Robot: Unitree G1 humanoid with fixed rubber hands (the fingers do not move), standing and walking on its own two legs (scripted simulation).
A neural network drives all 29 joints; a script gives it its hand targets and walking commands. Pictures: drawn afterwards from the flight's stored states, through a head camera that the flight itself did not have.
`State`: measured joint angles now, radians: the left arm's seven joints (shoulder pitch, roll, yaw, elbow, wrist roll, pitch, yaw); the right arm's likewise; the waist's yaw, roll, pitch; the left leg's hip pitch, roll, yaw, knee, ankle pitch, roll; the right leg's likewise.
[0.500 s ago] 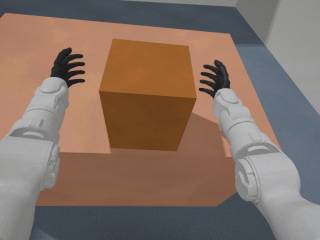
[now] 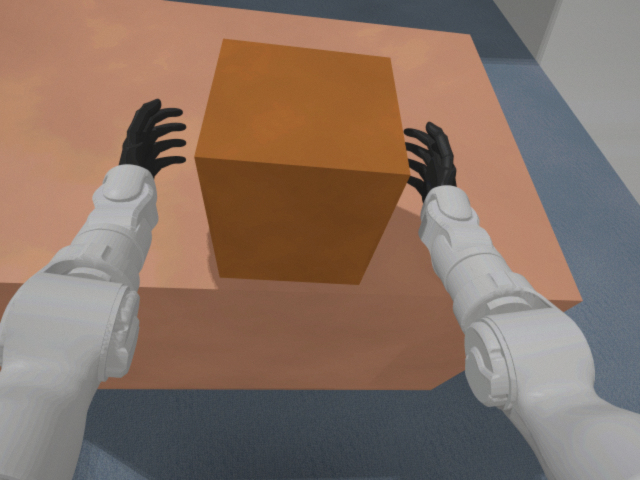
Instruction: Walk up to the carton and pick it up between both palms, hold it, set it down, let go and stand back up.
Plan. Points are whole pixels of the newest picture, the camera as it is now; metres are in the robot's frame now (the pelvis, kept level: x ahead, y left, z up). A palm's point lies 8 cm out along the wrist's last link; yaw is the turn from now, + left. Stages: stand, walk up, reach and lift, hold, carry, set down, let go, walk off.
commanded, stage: reach and lift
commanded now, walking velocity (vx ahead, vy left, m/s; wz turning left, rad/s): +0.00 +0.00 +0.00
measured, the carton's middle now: (298, 175) +0.50 +0.03 +0.05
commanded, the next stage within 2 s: none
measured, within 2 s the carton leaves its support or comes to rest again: neither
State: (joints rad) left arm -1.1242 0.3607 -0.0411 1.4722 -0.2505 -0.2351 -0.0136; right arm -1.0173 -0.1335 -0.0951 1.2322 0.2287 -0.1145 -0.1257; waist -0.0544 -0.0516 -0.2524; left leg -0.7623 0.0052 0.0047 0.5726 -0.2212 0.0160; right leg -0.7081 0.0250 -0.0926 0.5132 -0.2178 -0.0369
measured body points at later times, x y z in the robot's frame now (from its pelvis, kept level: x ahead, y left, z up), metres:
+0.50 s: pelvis +0.01 +0.01 +0.02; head +0.10 +0.04 +0.46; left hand +0.49 +0.18 +0.09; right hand +0.46 -0.12 +0.09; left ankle +0.01 +0.10 -0.72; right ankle -0.01 -0.10 -0.72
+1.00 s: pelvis +0.02 +0.01 +0.02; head +0.09 +0.04 +0.47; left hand +0.47 +0.19 +0.09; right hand +0.45 -0.11 +0.09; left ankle +0.01 +0.10 -0.72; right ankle -0.01 -0.10 -0.72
